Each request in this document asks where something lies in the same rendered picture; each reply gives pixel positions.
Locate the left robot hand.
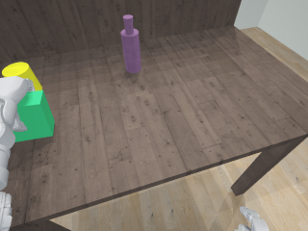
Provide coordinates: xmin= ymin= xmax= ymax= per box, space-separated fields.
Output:
xmin=0 ymin=76 xmax=36 ymax=132

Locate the robot left upper arm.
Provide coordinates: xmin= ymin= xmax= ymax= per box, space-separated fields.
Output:
xmin=0 ymin=192 xmax=13 ymax=231

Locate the sponge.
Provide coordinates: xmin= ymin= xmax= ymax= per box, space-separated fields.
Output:
xmin=13 ymin=90 xmax=55 ymax=142

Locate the table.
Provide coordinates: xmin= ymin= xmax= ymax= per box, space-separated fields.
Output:
xmin=0 ymin=0 xmax=308 ymax=231

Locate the left robot forearm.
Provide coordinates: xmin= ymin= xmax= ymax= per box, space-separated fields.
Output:
xmin=0 ymin=95 xmax=17 ymax=191

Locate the right robot hand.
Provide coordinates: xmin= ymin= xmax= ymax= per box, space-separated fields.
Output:
xmin=235 ymin=206 xmax=270 ymax=231

